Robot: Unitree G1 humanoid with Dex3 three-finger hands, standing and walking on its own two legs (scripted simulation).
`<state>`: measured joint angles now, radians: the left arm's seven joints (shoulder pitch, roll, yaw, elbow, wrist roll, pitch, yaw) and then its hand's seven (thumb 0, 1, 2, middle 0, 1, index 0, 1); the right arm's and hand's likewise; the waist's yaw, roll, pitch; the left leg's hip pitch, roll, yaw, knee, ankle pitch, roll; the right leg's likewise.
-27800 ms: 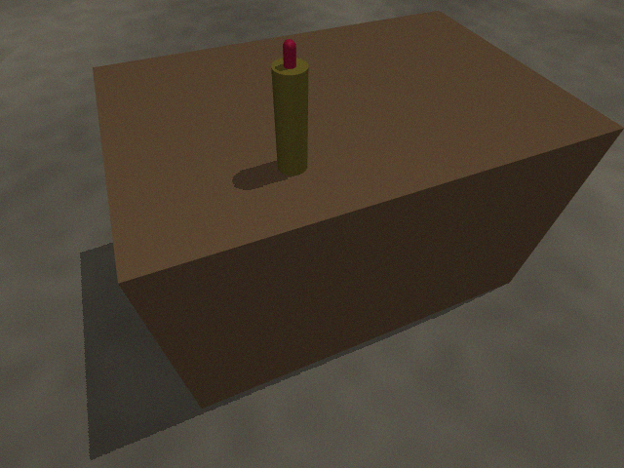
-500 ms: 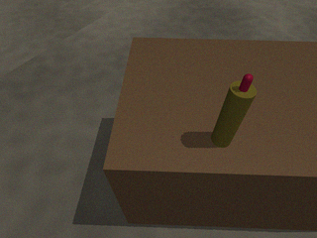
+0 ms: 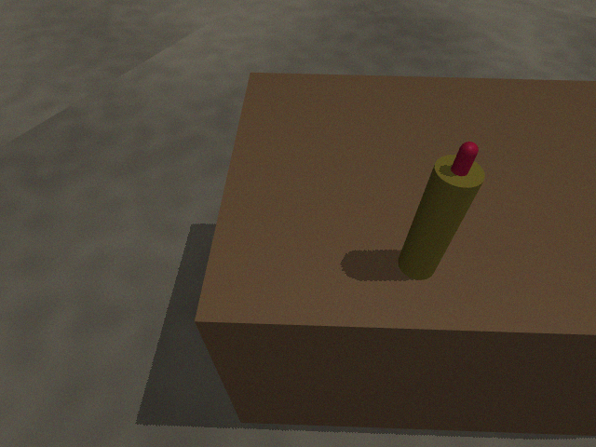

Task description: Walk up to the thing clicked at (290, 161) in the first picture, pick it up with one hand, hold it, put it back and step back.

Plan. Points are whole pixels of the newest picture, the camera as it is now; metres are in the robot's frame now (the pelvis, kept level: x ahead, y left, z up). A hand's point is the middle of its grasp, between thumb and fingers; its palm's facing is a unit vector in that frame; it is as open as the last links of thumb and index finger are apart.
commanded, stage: stand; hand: right
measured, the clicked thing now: (439, 215) +0.42 -0.21 +0.05
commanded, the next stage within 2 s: step back in 0.24 s
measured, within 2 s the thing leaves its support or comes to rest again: neither
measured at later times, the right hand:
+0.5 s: hand out of the picture +0.03 -0.25 -0.16, palm faces -0.04 +0.91 -0.40, open 7.4 cm
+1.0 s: hand out of the picture -0.04 -0.19 -0.17, palm faces +0.03 +0.92 -0.39, open 7.4 cm
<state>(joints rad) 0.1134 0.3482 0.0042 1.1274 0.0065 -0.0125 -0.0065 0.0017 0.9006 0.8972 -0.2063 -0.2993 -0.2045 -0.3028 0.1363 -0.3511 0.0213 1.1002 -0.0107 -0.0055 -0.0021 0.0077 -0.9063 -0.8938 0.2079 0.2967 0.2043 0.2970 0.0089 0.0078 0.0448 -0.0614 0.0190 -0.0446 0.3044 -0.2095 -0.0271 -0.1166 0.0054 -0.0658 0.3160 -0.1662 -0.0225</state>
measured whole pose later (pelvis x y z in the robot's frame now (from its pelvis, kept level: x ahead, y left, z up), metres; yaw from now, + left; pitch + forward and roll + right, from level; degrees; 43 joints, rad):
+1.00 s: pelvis -0.14 +0.08 -0.03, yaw -5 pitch -2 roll +0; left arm 0.14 0.39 0.08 0.89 0.02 0.06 0.00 0.00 0.90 0.90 -0.21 -0.30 -0.20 -0.30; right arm 0.09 -0.37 -0.03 0.83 -0.01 0.04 -0.01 0.01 -0.90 -0.89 0.21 0.30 0.21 0.30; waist 0.01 -0.01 0.20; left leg -0.35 0.02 0.07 0.67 -0.28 0.03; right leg -0.26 0.04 0.06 0.69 -0.41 0.01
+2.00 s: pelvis -0.42 +0.04 -0.02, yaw -5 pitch -1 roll +3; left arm 0.23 0.35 0.07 0.85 0.04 0.06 -0.01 0.00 0.90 0.90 -0.21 -0.30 -0.21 -0.30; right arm 0.16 -0.42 -0.05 0.85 0.00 0.05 -0.03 0.01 -0.91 -0.89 0.21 0.30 0.20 0.30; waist 0.03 0.02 0.12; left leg -0.51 -0.11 -0.14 1.13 -0.48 0.00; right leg -0.29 -0.02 0.05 0.61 -0.30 -0.02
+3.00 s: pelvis -0.66 +0.03 -0.02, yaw +0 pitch -3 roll +1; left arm 0.23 0.40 0.06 0.96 0.02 0.01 0.00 0.00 0.90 0.90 -0.21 -0.30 -0.20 -0.30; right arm 0.23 -0.35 -0.05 0.98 -0.04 0.00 0.03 0.01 -0.91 -0.89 0.21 0.30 0.21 0.30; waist 0.02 -0.02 0.08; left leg -0.24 -0.03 -0.02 0.57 -0.28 0.02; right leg -0.31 -0.04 0.00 0.82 -0.52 -0.02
